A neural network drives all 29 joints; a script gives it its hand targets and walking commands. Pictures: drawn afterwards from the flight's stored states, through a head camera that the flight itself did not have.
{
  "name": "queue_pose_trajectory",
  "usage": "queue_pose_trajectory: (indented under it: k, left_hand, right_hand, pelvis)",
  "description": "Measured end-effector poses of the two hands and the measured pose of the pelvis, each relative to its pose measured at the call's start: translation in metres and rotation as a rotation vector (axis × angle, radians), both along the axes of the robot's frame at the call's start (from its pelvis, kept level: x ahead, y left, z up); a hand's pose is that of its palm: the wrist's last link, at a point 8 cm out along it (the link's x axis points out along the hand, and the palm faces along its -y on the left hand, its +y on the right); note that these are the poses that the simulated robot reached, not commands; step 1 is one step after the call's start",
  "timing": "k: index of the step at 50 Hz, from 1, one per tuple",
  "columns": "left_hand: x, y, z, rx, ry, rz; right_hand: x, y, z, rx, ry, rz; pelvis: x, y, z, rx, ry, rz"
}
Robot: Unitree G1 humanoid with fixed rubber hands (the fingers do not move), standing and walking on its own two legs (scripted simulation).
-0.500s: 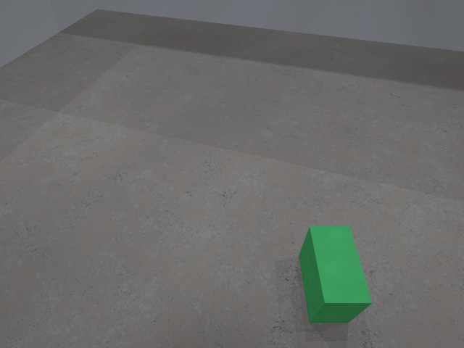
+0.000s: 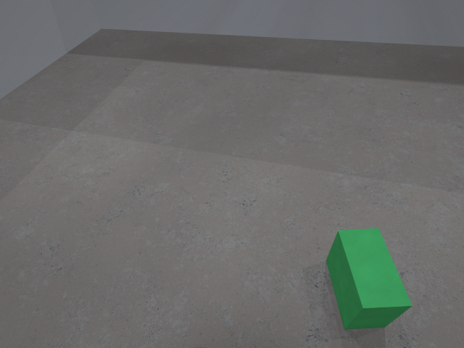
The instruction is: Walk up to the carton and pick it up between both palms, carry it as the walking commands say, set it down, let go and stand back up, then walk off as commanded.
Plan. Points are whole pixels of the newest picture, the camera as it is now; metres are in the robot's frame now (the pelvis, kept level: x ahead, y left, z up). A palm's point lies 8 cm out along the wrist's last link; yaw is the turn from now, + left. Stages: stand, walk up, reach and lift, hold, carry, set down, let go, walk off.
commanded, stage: walk off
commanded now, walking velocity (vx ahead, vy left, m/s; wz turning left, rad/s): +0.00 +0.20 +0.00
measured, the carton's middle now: (361, 279) +0.49 -0.43 -0.64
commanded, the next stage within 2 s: none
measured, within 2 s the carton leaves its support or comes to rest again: neither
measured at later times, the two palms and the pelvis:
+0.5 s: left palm out of the picture +0.06 +0.38 -0.14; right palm out of the picture +0.07 -0.11 -0.15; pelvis +0.02 +0.12 -0.01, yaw -1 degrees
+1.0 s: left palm out of the picture -0.04 +0.48 -0.15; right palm out of the picture +0.10 -0.01 -0.14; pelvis +0.01 +0.23 -0.01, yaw +1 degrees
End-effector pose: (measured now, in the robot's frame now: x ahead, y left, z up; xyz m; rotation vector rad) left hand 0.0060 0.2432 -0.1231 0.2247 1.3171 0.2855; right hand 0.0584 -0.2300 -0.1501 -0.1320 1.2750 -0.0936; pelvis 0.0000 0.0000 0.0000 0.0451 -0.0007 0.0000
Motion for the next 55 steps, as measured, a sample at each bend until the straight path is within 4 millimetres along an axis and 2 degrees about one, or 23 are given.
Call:
queue_pose_trajectory:
  k: [3,7,12,15,17,21,26,29,31,33,39,43,47,51,55]
  left_hand:
    - [-0.018,0.014,0.003,-0.004,0.061,0.024]
    - [-0.027,0.044,0.001,-0.002,0.083,0.066]
    - [-0.034,0.091,-0.019,-0.024,0.099,0.101]
    - [-0.033,0.114,-0.029,-0.028,0.135,0.098]
    - [-0.021,0.125,-0.028,-0.021,0.126,0.085]
    - [0.017,0.137,-0.023,-0.019,0.047,0.025]
    - [0.061,0.131,-0.021,-0.015,-0.051,-0.043]
    - [0.07,0.124,-0.014,-0.013,-0.085,-0.06]
    - [0.062,0.124,-0.007,-0.014,-0.092,-0.038]
    - [0.046,0.128,-0.002,-0.012,-0.066,-0.015]
    - [-0.007,0.158,0.008,0.003,0.066,0.05]
    - [-0.029,0.184,0.004,-0.001,0.099,0.091]
    - [-0.045,0.213,-0.011,-0.032,0.133,0.13]
    - [-0.049,0.245,-0.032,-0.046,0.167,0.113]
    - [-0.019,0.262,-0.031,-0.059,0.119,0.062]
  right_hand:
    - [0.008,0.007,0.005,-0.001,-0.019,0.001]
    - [0.02,0.029,0.009,-0.004,-0.009,0.042]
    - [0.039,0.064,0.009,-0.064,-0.053,0.093]
    - [0.037,0.085,0.013,-0.079,-0.071,0.082]
    - [0.031,0.095,0.017,-0.08,-0.066,0.06]
    - [0.021,0.106,0.016,-0.084,-0.053,0.016]
    - [0.009,0.118,-0.003,-0.055,-0.025,-0.025]
    - [0.0,0.126,-0.014,-0.026,0.026,-0.038]
    - [0.0,0.131,-0.012,-0.012,0.054,-0.023]
    - [0.005,0.136,-0.007,-0.004,0.053,-0.013]
    - [0.025,0.15,0.003,-0.002,0.0,0.005]
    - [0.036,0.173,0.007,-0.004,-0.006,0.048]
    - [0.046,0.201,0.011,-0.035,-0.025,0.086]
    - [0.044,0.224,0.01,-0.08,-0.058,0.08]
    - [0.028,0.24,0.018,-0.087,-0.057,0.027]
  pelvis:
    - [0.0,0.014,0.003,0.012,0.008,0.009]
    - [0.002,0.034,0.003,0.009,0.014,0.022]
    - [0.005,0.076,-0.01,-0.029,0.024,0.025]
    - [0.005,0.091,-0.013,-0.017,0.017,0.013]
    - [0.007,0.098,-0.01,-0.016,0.015,0.005]
    - [0.013,0.111,-0.008,-0.01,0.015,-0.005]
    - [0.021,0.12,-0.015,0.016,0.002,-0.02]
    - [0.025,0.127,-0.014,-0.013,-0.014,-0.001]
    - [0.025,0.131,-0.009,-0.002,-0.019,0.009]
    - [0.025,0.137,-0.003,0.009,-0.021,0.007]
    - [0.022,0.157,0.006,0.031,-0.019,0.008]
    - [0.019,0.176,0.004,0.016,-0.01,0.018]
    - [0.016,0.204,-0.003,-0.008,-0.002,0.026]
    - [0.011,0.231,-0.015,-0.015,-0.012,0.012]
    - [0.011,0.247,-0.009,-0.02,-0.008,0.0]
